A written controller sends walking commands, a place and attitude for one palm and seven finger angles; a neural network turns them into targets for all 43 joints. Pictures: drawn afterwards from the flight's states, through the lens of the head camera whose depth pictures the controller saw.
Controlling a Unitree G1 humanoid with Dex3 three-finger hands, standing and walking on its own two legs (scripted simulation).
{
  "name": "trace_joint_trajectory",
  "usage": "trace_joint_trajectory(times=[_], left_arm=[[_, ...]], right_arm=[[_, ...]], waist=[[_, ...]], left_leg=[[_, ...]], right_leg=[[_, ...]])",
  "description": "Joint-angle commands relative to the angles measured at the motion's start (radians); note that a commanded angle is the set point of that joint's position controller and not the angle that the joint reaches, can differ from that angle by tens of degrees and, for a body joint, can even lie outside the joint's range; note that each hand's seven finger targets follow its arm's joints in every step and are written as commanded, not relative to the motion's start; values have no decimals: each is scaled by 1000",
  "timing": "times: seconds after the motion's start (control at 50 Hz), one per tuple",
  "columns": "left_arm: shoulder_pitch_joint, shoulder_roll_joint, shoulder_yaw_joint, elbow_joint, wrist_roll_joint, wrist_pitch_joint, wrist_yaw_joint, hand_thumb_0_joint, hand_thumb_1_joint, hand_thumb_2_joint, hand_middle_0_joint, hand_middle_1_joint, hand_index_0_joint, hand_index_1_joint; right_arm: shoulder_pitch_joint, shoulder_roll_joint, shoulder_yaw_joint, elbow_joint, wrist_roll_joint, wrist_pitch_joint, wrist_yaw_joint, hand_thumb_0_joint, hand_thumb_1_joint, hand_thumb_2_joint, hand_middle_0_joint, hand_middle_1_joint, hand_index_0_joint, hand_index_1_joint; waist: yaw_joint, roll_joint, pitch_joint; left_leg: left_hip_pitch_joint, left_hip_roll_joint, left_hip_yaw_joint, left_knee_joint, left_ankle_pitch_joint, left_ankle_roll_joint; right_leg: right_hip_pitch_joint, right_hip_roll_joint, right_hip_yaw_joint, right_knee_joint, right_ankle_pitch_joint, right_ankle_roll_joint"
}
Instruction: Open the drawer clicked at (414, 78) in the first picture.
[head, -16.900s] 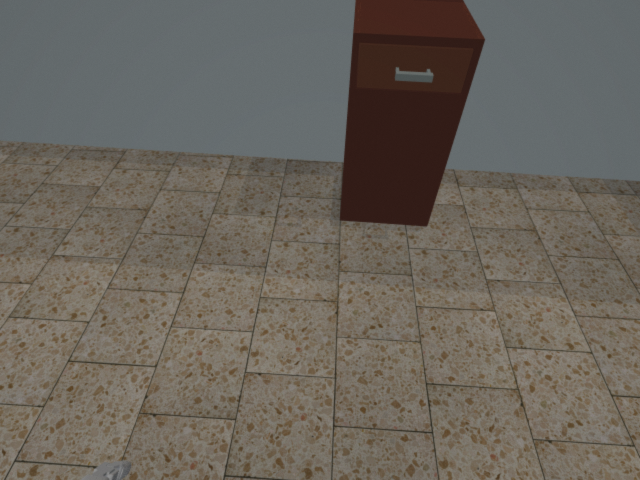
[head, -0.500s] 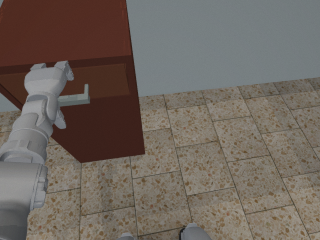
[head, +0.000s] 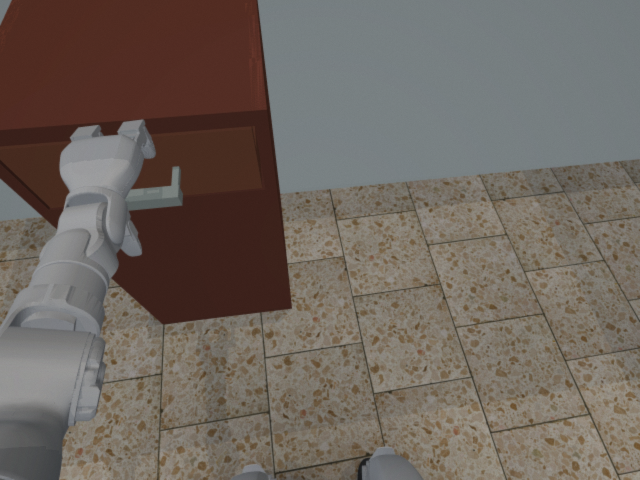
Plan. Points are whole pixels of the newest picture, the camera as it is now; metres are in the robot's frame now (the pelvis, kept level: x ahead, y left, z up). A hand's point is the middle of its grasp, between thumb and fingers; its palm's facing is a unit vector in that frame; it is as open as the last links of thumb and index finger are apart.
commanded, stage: move the hooked fingers above the handle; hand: left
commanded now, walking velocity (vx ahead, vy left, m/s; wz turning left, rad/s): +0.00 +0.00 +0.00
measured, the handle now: (141, 187) +0.54 +0.24 -0.02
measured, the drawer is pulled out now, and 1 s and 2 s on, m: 0.00 0.00 0.00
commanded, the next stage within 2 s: lower the fingers behind the handle in 0.26 s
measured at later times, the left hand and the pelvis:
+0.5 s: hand (114, 204) +0.47 +0.25 +0.03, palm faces -0.08 +0.00 -1.00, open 13.8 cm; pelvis -0.01 -0.01 +0.00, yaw +1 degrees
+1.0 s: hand (124, 211) +0.48 +0.25 -0.01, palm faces -0.10 -0.02 -0.99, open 13.8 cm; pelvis -0.01 +0.00 -0.02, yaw +0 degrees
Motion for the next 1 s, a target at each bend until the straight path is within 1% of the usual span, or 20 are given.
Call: trace_joint_trajectory(times=[0.0,0.06,0.1,0.16,0.18,0.26,0.32,0.4,0.44,0.52,0.62,0.66,0.7,0.72,0.76,0.82,0.88,0.9,0.92,0.98], left_arm=[[-413,265,49,-209,-8,8,6,0,-500,300,-300,-1200,-300,-1200],[-373,212,15,-210,-9,-19,-13,0,-500,300,-300,-1200,-300,-1200],[-333,220,29,-188,-11,-34,-15,0,-500,300,-300,-1200,-300,-1200],[-347,253,51,-180,-5,-45,1,0,-500,300,-300,-1200,-300,-1200],[-342,292,86,-189,-7,-51,8,0,-500,300,-300,-1200,-300,-1200],[-379,331,102,-214,15,-55,43,0,-500,300,-300,-1200,-300,-1200],[-418,322,90,-222,16,-55,58,0,-500,300,-300,-1200,-300,-1200],[-421,245,26,-166,5,-46,42,0,-500,300,-300,-1200,-300,-1200],[-414,247,25,-146,-1,-46,27,0,-500,300,-300,-1200,-300,-1200],[-452,244,9,-140,5,-68,6,0,-500,300,-300,-1200,-300,-1200],[-450,341,91,-163,16,-103,31,0,-500,300,-300,-1200,-300,-1200],[-436,345,102,-165,20,-99,55,0,-500,300,-300,-1200,-300,-1200],[-400,385,136,-128,26,-79,75,0,-500,300,-300,-1200,-300,-1200],[-414,357,111,-136,25,-70,82,0,-500,300,-300,-1200,-300,-1200],[-377,361,119,-122,27,-45,89,0,-500,300,-300,-1200,-300,-1200],[-397,322,84,-124,22,-25,74,0,-500,300,-300,-1200,-300,-1200],[-454,279,54,-167,13,-43,49,0,-500,300,-300,-1200,-300,-1200],[-452,267,44,-179,6,-54,41,0,-500,300,-300,-1200,-300,-1200],[-437,276,54,-157,4,-57,37,0,-500,300,-300,-1200,-300,-1200],[-398,232,34,-106,-1,-63,22,0,-500,300,-300,-1200,-300,-1200]], right_arm=[[164,-158,-55,-48,7,-1,-23,0,-900,-900,200,300,200,300],[154,-150,-56,-57,11,-6,-27,0,-900,-900,200,300,200,300],[150,-150,-52,-62,13,-5,-29,0,-900,-900,200,300,200,300],[144,-154,-48,-60,13,-8,-32,0,-900,-900,200,300,200,300],[139,-156,-46,-61,10,-5,-32,0,-900,-900,200,300,200,300],[128,-153,-45,-67,9,-10,-33,0,-900,-900,200,300,200,300],[137,-154,-50,-60,6,-16,-34,0,-900,-900,200,300,200,300],[158,-152,-56,-48,11,-23,-36,0,-900,-900,200,300,200,300],[163,-157,-56,-42,11,-25,-36,0,-900,-900,200,300,200,300],[170,-156,-53,-39,11,-26,-44,0,-900,-900,200,300,200,300],[166,-160,-46,-37,-1,-26,-43,0,-900,-900,200,300,200,300],[159,-160,-45,-40,-7,-27,-38,0,-900,-900,200,300,200,300],[157,-166,-40,-38,-9,-22,-33,0,-900,-900,200,300,200,300],[157,-164,-42,-41,-10,-23,-30,0,-900,-900,200,300,200,300],[161,-168,-43,-40,-11,-20,-22,0,-900,-900,200,300,200,300],[178,-169,-48,-35,-8,-20,-19,0,-900,-900,200,300,200,300],[199,-167,-58,-26,-7,-23,-26,0,-900,-900,200,300,200,300],[201,-165,-60,-24,-6,-25,-26,0,-900,-900,200,300,200,300],[206,-168,-58,-16,-7,-23,-28,0,-900,-900,200,300,200,300],[203,-163,-54,-9,-8,-21,-27,0,-900,-900,200,300,200,300]], waist=[[-3,26,-468],[-3,9,-388],[8,-17,-365],[3,-42,-326],[19,-35,-339],[17,-3,-378],[1,7,-416],[-31,-17,-426],[-26,-14,-410],[-42,-1,-383],[-18,43,-419],[-12,58,-436],[0,39,-443],[-10,54,-448],[4,55,-486],[-14,55,-504],[-45,30,-523],[-45,56,-530],[-44,29,-509],[-48,16,-434]], left_leg=[[329,-44,-12,-88,557,23],[310,-45,-7,-109,503,26],[283,-50,-2,-116,466,28],[244,-54,1,-122,406,31],[234,-57,5,-121,407,31],[216,-65,8,-105,394,31],[229,-64,6,-92,399,31],[241,-64,4,-79,391,33],[236,-64,1,-78,377,32],[219,-63,-7,-64,359,34],[179,-65,-12,-28,383,33],[165,-64,-11,-15,388,31],[133,-63,-11,-3,399,30],[137,-62,-8,3,404,30],[139,-62,-4,9,424,27],[171,-54,-8,15,449,26],[228,-41,-30,22,479,26],[237,-42,-27,24,464,26],[231,-41,-35,22,465,26],[202,-39,-34,28,455,28]], right_leg=[[299,71,-29,-56,384,-57],[287,71,-31,-74,348,-59],[298,70,-26,-77,336,-60],[287,68,-23,-78,307,-60],[305,65,-18,-73,312,-62],[305,62,-13,-53,314,-60],[298,62,-11,-48,318,-56],[274,63,-10,-56,315,-51],[256,64,-12,-58,296,-52],[213,65,-12,-49,273,-55],[196,65,-12,-3,280,-61],[183,65,-16,14,279,-62],[187,65,-20,35,289,-60],[175,67,-20,35,295,-59],[191,67,-22,45,311,-60],[181,70,-26,42,321,-57],[144,74,-32,38,306,-55],[135,74,-27,32,294,-53],[126,74,-33,36,284,-56],[83,77,-37,36,264,-58]])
